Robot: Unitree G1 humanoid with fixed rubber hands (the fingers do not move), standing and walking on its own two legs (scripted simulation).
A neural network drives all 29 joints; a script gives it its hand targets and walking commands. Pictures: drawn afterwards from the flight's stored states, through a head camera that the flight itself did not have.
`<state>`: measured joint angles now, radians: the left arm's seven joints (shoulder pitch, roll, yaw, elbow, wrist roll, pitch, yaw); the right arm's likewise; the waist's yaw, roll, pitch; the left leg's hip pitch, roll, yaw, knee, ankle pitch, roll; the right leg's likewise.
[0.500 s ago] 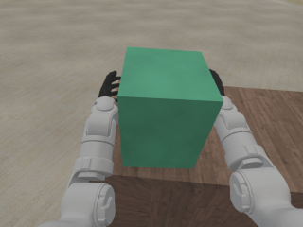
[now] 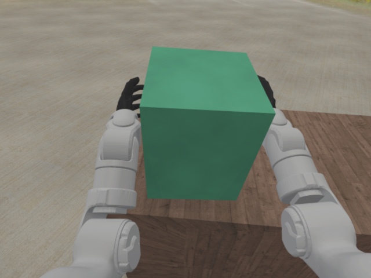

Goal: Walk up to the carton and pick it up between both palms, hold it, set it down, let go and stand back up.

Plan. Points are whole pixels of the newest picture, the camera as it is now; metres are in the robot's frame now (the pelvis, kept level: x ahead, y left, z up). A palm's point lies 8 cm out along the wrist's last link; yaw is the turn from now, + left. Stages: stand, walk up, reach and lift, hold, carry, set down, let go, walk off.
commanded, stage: reach and lift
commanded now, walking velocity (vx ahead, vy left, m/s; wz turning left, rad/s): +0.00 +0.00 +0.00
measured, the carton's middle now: (196, 126) +0.38 +0.00 +0.18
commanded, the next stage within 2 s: hold in 0.50 s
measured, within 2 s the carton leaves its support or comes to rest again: neither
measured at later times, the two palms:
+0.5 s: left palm (124, 104) +0.39 +0.15 +0.23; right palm (262, 102) +0.41 -0.14 +0.23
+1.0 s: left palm (121, 100) +0.37 +0.15 +0.25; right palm (271, 95) +0.38 -0.14 +0.26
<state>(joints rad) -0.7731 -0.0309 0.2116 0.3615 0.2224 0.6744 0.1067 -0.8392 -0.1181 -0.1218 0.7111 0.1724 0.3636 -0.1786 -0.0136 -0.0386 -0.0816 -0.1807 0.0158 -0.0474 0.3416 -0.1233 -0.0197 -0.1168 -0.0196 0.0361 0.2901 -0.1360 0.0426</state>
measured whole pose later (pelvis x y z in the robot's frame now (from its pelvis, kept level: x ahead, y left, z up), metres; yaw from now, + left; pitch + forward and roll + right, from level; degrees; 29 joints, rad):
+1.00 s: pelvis +0.00 +0.00 +0.00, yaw +0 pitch -3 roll -1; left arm -0.83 -0.03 0.26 0.29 0.22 0.82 0.08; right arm -0.91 -0.14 -0.12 0.66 0.26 0.52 -0.22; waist -0.03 -0.04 -0.13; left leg -0.18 0.02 -0.05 0.37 -0.14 -0.02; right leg -0.11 -0.02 0.04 0.30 -0.14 0.04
